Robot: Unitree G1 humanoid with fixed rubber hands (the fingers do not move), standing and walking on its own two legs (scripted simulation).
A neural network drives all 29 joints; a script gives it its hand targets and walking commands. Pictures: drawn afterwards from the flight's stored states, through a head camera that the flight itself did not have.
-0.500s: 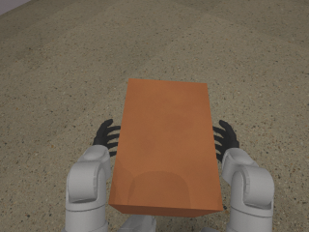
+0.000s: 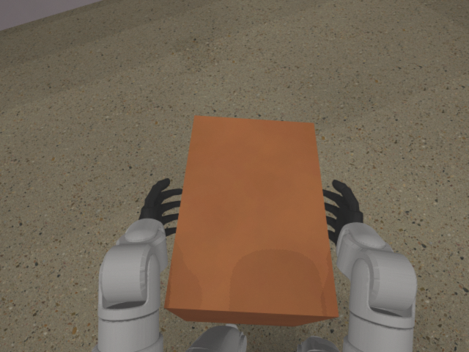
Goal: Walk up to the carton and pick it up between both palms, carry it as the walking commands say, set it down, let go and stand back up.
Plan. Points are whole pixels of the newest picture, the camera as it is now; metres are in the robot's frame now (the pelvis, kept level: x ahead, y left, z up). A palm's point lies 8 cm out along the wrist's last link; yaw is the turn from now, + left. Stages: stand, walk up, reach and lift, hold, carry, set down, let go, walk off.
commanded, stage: carry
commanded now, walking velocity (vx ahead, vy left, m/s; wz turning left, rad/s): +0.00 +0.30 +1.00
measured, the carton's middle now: (246, 227) +0.32 -0.01 -0.01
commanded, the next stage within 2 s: none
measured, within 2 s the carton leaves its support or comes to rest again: neither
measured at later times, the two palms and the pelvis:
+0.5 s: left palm (17, 196) +0.37 +0.38 +0.06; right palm (176, 146) +0.45 +0.10 +0.07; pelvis +0.13 +0.18 +0.01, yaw +14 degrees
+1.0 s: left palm out of the picture +0.39 +0.50 +0.10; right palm (104, 122) +0.48 +0.23 +0.11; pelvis +0.17 +0.27 +0.02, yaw +19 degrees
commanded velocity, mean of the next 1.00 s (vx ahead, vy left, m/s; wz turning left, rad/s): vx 0.00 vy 0.11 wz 0.02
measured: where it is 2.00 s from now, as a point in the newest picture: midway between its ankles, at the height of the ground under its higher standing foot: outside the picture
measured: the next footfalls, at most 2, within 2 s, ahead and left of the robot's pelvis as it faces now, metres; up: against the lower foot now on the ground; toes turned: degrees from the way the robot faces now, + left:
left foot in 0.20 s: +0.10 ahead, +0.26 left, +0.00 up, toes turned +9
right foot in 0.52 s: +0.26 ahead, +0.11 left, +0.00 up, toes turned +9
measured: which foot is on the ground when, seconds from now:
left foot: up 0.00-0.18, down 0.20-0.58, up 0.60-0.76, down 0.78-1.00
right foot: down 0.00-0.18, up 0.20-0.50, down 0.52-0.80, up 0.82-1.00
